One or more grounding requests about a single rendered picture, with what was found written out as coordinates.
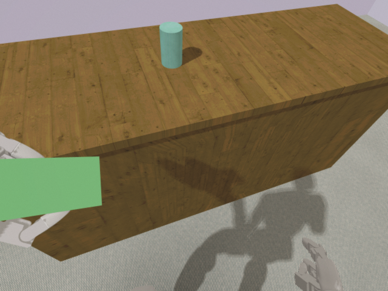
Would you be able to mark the table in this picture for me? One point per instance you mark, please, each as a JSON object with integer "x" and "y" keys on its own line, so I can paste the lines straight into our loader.
{"x": 259, "y": 100}

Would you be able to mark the right robot hand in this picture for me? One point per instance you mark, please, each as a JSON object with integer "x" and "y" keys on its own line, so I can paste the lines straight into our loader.
{"x": 323, "y": 275}

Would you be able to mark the left robot hand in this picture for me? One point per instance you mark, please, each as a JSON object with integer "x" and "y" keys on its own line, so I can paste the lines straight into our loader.
{"x": 22, "y": 232}

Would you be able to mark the sponge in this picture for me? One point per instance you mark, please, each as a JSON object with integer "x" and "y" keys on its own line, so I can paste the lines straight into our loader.
{"x": 38, "y": 186}

